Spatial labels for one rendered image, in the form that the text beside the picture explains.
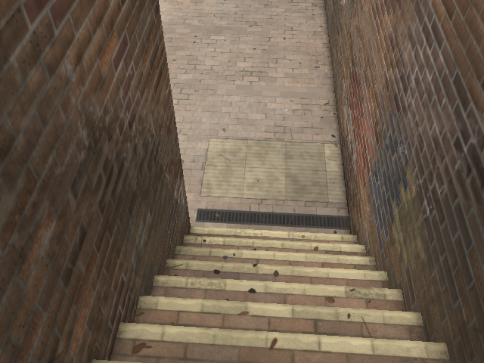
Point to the stairs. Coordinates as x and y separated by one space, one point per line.
235 295

